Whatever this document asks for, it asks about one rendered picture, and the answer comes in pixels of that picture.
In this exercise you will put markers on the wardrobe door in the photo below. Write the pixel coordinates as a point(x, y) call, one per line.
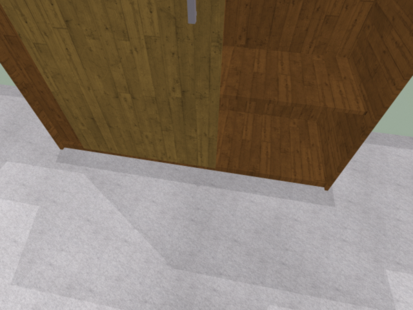
point(132, 77)
point(21, 59)

